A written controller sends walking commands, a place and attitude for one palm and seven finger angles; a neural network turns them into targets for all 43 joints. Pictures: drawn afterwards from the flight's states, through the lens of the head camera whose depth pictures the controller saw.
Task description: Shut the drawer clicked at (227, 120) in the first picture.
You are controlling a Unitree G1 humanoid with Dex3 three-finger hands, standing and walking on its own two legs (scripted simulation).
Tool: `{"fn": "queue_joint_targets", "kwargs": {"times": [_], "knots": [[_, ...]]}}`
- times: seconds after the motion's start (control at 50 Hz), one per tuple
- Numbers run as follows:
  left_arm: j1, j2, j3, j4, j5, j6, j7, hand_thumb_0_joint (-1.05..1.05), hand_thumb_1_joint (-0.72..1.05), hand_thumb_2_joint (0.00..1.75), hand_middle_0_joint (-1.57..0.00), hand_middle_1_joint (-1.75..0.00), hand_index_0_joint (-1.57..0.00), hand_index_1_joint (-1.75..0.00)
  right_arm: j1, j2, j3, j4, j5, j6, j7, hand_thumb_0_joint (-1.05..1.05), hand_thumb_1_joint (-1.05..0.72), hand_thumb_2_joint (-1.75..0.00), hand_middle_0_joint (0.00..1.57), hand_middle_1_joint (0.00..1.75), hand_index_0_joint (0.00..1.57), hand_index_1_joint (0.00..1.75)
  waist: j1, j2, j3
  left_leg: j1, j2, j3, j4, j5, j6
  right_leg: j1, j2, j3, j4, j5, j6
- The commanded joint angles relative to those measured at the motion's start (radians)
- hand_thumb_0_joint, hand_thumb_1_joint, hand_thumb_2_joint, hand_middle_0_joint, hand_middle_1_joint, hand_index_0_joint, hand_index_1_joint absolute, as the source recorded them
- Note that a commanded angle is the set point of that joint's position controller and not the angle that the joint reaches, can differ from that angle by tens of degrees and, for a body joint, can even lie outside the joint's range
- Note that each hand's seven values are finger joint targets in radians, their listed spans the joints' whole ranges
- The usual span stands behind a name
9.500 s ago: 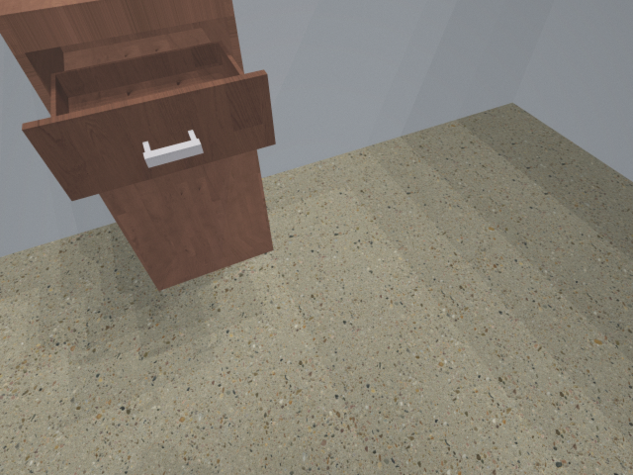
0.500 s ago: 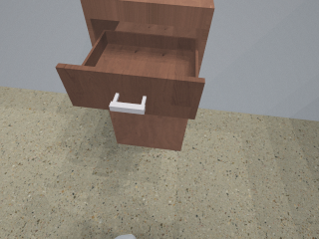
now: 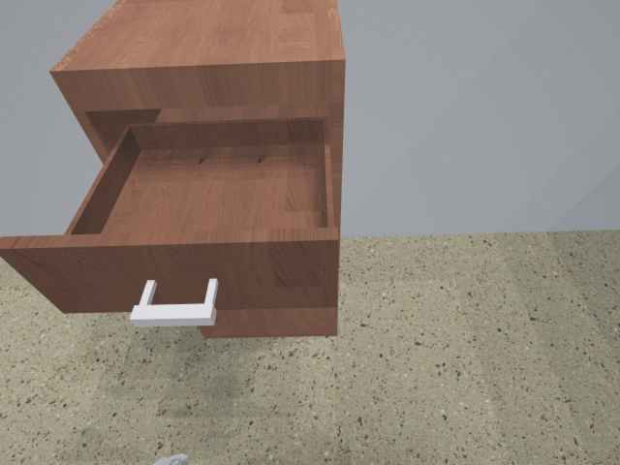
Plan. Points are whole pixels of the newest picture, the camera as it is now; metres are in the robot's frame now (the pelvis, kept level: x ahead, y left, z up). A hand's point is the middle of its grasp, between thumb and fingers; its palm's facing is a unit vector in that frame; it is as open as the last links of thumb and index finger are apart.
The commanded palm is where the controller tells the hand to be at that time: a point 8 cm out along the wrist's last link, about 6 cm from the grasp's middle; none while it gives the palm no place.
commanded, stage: come to a stop and stand still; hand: left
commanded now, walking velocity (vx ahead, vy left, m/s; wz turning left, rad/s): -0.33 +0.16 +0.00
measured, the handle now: (177, 301) +0.31 +0.18 +0.05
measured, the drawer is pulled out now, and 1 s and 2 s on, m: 0.30 0.30 0.30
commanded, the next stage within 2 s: look again from close up in 0.94 s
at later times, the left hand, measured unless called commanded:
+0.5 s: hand out of the picture -0.01 +0.24 -0.16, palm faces +0.08 -0.97 -0.22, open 7.4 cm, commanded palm none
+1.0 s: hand out of the picture -0.03 +0.20 -0.16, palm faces -0.01 -0.98 -0.21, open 7.3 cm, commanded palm none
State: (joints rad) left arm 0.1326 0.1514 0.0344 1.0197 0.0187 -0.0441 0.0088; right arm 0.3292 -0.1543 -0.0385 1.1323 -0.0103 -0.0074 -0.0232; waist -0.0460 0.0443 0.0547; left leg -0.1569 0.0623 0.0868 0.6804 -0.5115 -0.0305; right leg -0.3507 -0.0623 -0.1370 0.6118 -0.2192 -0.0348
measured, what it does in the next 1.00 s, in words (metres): steps on the spot: left foot, then right foot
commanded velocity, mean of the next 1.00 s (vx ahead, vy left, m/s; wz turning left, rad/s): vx -0.02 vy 0.01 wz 0.00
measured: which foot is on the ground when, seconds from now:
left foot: up 0.00-0.30, down 0.32-1.00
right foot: down 0.00-0.32, up 0.34-0.60, down 0.62-1.00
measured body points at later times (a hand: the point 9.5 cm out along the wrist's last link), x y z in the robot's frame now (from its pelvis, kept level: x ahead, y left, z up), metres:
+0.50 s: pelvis -0.04 +0.04 +0.01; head -0.02 +0.06 +0.46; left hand -0.01 +0.29 -0.15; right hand +0.01 -0.19 -0.14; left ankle -0.03 +0.14 -0.73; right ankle -0.05 -0.08 -0.68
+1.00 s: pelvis -0.05 +0.03 +0.01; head -0.03 +0.02 +0.46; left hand -0.03 +0.25 -0.15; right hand -0.04 -0.21 -0.15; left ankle -0.03 +0.14 -0.73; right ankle -0.09 -0.07 -0.73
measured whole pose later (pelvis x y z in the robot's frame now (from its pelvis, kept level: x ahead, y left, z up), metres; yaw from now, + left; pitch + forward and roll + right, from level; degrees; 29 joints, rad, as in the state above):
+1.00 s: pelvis -0.05 +0.03 +0.01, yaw -1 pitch +0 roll +0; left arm 0.28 0.16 -0.01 1.04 0.01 -0.01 0.04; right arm 0.26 -0.18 -0.02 1.06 -0.02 0.02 -0.01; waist -0.01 0.01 0.03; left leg -0.29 0.02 0.05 0.55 -0.25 0.00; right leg -0.20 0.01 -0.04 0.55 -0.35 -0.03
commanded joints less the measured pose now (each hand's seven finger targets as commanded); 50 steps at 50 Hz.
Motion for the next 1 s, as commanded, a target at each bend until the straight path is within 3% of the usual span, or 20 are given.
{"fn": "queue_joint_targets", "kwargs": {"times": [0.0, 0.08, 0.14, 0.24, 0.26, 0.3, 0.32, 0.34, 0.38, 0.5, 0.56, 0.6, 0.64, 0.66, 0.68, 0.7, 0.76, 0.78, 0.86, 0.98], "knots": [[0.149, 0.197, 0.04, 0.002, 0.003, 0.023, 0.043, 0.0, 0.9, 0.9, -0.2, -0.3, -0.2, -0.3, 0.027, -0.059, -0.022, -0.056, 0.016, 0.018, -0.024, 0.0, -0.9, -0.9, 0.2, 0.3, 0.2, 0.3, 0.079, -0.213, -0.143, -0.217, -0.018, -0.083, 0.273, -0.109, -0.001, 0.312, -0.354, 0.29, -0.156, 1.062, -0.222], [0.059, 0.197, 0.055, -0.047, 0.012, 0.053, 0.05, 0.0, 0.9, 0.9, -0.2, -0.3, -0.2, -0.3, 0.011, -0.043, -0.032, -0.082, 0.007, 0.049, -0.011, 0.0, -0.9, -0.9, 0.2, 0.3, 0.2, 0.3, 0.058, -0.143, -0.115, -0.197, -0.035, -0.09, 0.317, -0.026, -0.006, 0.16, -0.32, 0.225, -0.206, 0.726, -0.194], [0.029, 0.201, 0.058, -0.077, 0.017, 0.061, 0.045, 0.0, 0.9, 0.9, -0.2, -0.3, -0.2, -0.3, 0.005, -0.041, -0.036, -0.112, 0.001, 0.058, -0.002, 0.0, -0.9, -0.9, 0.2, 0.3, 0.2, 0.3, 0.052, -0.201, -0.111, -0.18, -0.046, -0.067, 0.279, 0.028, -0.009, 0.095, -0.285, 0.207, -0.245, 0.486, -0.164], [0.004, 0.198, 0.06, -0.089, 0.013, 0.073, 0.035, 0.0, 0.9, 0.9, -0.2, -0.3, -0.2, -0.3, 0.066, -0.046, -0.03, -0.115, -0.001, 0.035, 0.005, 0.0, -0.9, -0.9, 0.2, 0.3, 0.2, 0.3, 0.018, -0.204, -0.122, -0.012, -0.052, -0.022, -0.106, 0.204, 0.007, 0.01, -0.216, 0.214, -0.225, 0.051, -0.089], [0.012, 0.178, 0.054, -0.089, 0.005, 0.08, 0.031, 0.0, 0.9, 0.9, -0.2, -0.3, -0.2, -0.3, 0.084, -0.06, -0.028, -0.109, -0.002, 0.027, 0.005, 0.0, -0.9, -0.9, 0.2, 0.3, 0.2, 0.3, 0.008, -0.139, -0.104, 0.051, -0.035, -0.038, -0.238, 0.25, 0.011, -0.051, -0.174, 0.19, -0.164, -0.066, -0.049], [0.054, 0.085, 0.038, -0.108, -0.009, 0.091, 0.023, 0.0, 0.9, 0.9, -0.2, -0.3, -0.2, -0.3, -0.009, -0.182, -0.044, -0.173, -0.019, 0.018, 0.001, 0.0, -0.9, -0.9, 0.2, 0.3, 0.2, 0.3, 0.029, 0.272, 0.0, -0.158, 0.248, -0.4, -0.503, 0.159, 0.131, -0.122, 0.029, 0.064, 0.133, -0.278, 0.048], [0.03, 0.112, 0.043, -0.098, 0.001, 0.105, 0.028, 0.0, 0.9, 0.9, -0.2, -0.3, -0.2, -0.3, -0.091, -0.182, -0.043, -0.193, -0.02, 0.017, -0.004, 0.0, -0.9, -0.9, 0.2, 0.3, 0.2, 0.3, 0.03, 0.259, 0.039, -0.319, 0.273, -0.436, -0.558, 0.087, 0.172, -0.047, 0.028, 0.148, 0.271, -0.285, 0.044], [0.044, 0.119, 0.051, -0.079, 0.007, 0.11, 0.024, 0.0, 0.9, 0.9, -0.2, -0.3, -0.2, -0.3, -0.143, -0.164, -0.034, -0.196, -0.024, 0.017, -0.012, 0.0, -0.9, -0.9, 0.2, 0.3, 0.2, 0.3, 0.061, 0.2, 0.058, -0.349, 0.231, -0.382, -0.552, 0.087, 0.171, -0.033, 0.03, 0.186, 0.361, -0.234, 0.039], [0.131, 0.114, 0.048, -0.039, 0.008, 0.1, 0.017, 0.0, 0.9, 0.9, -0.2, -0.3, -0.2, -0.3, -0.186, -0.135, -0.02, -0.198, -0.018, 0.007, -0.017, 0.0, -0.9, -0.9, 0.2, 0.3, 0.2, 0.3, 0.097, 0.094, 0.028, -0.263, 0.177, -0.29, -0.491, 0.196, 0.175, -0.058, 0.038, 0.18, 0.425, -0.192, 0.042], [0.125, 0.068, 0.002, -0.012, -0.001, 0.068, 0.022, 0.0, 0.9, 0.9, -0.2, -0.3, -0.2, -0.3, -0.057, -0.13, -0.02, -0.116, -0.007, -0.005, -0.02, 0.0, -0.9, -0.9, 0.2, 0.3, 0.2, 0.3, 0.031, 0.071, -0.075, 0.094, 0.176, -0.255, -0.393, 0.612, 0.206, -0.016, 0.009, 0.12, 0.044, -0.236, 0.066], [0.219, 0.081, -0.007, 0.048, -0.006, 0.048, 0.032, 0.0, 0.9, 0.9, -0.2, -0.3, -0.2, -0.3, -0.049, -0.121, -0.014, -0.086, 0.008, -0.01, -0.017, 0.0, -0.9, -0.9, 0.2, 0.3, 0.2, 0.3, 0.056, 0.028, -0.115, 0.079, 0.115, -0.208, -0.306, 0.666, 0.138, 0.162, -0.004, 0.134, -0.269, 0.028, 0.056], [0.211, 0.121, -0.009, 0.067, -0.006, 0.036, 0.038, 0.0, 0.9, 0.9, -0.2, -0.3, -0.2, -0.3, -0.054, -0.082, -0.006, -0.084, 0.017, -0.012, -0.01, 0.0, -0.9, -0.9, 0.2, 0.3, 0.2, 0.3, 0.031, -0.048, -0.072, 0.011, 0.041, -0.141, -0.297, 0.514, 0.06, 0.187, -0.103, 0.231, -0.277, 0.233, 0.01], [0.201, 0.111, -0.011, 0.078, -0.007, 0.026, 0.036, 0.0, 0.9, 0.9, -0.2, -0.3, -0.2, -0.3, -0.061, -0.079, -0.001, -0.064, 0.006, -0.003, -0.01, 0.0, -0.9, -0.9, 0.2, 0.3, 0.2, 0.3, 0.029, -0.174, -0.067, 0.055, 0.027, -0.114, -0.3, 0.483, 0.042, 0.141, -0.093, 0.239, -0.263, 0.259, -0.007], [0.196, 0.101, -0.015, 0.081, -0.008, 0.025, 0.036, 0.0, 0.9, 0.9, -0.2, -0.3, -0.2, -0.3, -0.055, -0.085, -0.001, -0.056, 0.006, -0.002, -0.009, 0.0, -0.9, -0.9, 0.2, 0.3, 0.2, 0.3, 0.025, -0.176, -0.054, 0.068, 0.029, -0.111, -0.312, 0.466, 0.042, 0.123, -0.088, 0.232, -0.272, 0.223, -0.004], [0.163, 0.235, -0.03, -0.011, 0.002, 0.009, 0.04, 0.0, 0.9, 0.9, -0.2, -0.3, -0.2, -0.3, -0.114, -0.16, -0.014, -0.158, -0.032, 0.006, -0.004, 0.0, -0.9, -0.9, 0.2, 0.3, 0.2, 0.3, 0.019, -0.129, 0.092, 0.052, -0.01, -0.156, -0.321, 0.349, 0.072, -0.028, 0.004, 0.204, -0.233, -0.124, -0.011], [0.183, 0.203, -0.012, -0.01, 0.002, 0.017, 0.033, 0.0, 0.9, 0.9, -0.2, -0.3, -0.2, -0.3, -0.133, -0.206, -0.038, -0.161, -0.016, -0.004, 0.002, 0.0, -0.9, -0.9, 0.2, 0.3, 0.2, 0.3, 0.049, -0.074, 0.048, -0.023, 0.042, -0.149, -0.274, 0.193, 0.062, -0.049, -0.031, 0.233, -0.239, -0.242, -0.014], [0.196, 0.151, -0.026, -0.025, -0.001, 0.013, 0.039, 0.0, 0.9, 0.9, -0.2, -0.3, -0.2, -0.3, -0.101, -0.099, -0.015, -0.167, -0.015, 0.026, 0.014, 0.0, -0.9, -0.9, 0.2, 0.3, 0.2, 0.3, 0.021, -0.133, 0.031, -0.048, -0.021, -0.104, -0.13, 0.21, 0.04, -0.113, -0.102, 0.338, -0.36, -0.374, -0.038], [0.183, 0.161, -0.029, -0.039, -0.001, 0.013, 0.041, 0.0, 0.9, 0.9, -0.2, -0.3, -0.2, -0.3, -0.077, -0.093, -0.009, -0.166, -0.015, 0.027, 0.016, 0.0, -0.9, -0.9, 0.2, 0.3, 0.2, 0.3, 0.019, -0.166, 0.023, -0.049, -0.02, -0.092, -0.12, 0.221, 0.039, -0.1, -0.106, 0.349, -0.355, -0.354, -0.047], [0.173, 0.153, -0.022, -0.041, -0.008, 0.009, 0.04, 0.0, 0.9, 0.9, -0.2, -0.3, -0.2, -0.3, -0.07, -0.088, -0.004, -0.147, -0.011, 0.016, 0.014, 0.0, -0.9, -0.9, 0.2, 0.3, 0.2, 0.3, 0.021, -0.047, 0.029, -0.071, -0.008, -0.099, -0.135, 0.28, 0.042, -0.057, -0.091, 0.306, -0.308, -0.198, -0.045], [0.204, 0.142, -0.022, -0.038, -0.006, 0.016, 0.045, 0.0, 0.9, 0.9, -0.2, -0.3, -0.2, -0.3, -0.069, -0.116, 0.004, -0.122, -0.007, -0.008, 0.003, 0.0, -0.9, -0.9, 0.2, 0.3, 0.2, 0.3, 0.055, -0.025, -0.049, -0.045, 0.034, -0.113, -0.189, 0.505, 0.065, 0.124, -0.041, 0.216, -0.162, 0.175, -0.011]]}}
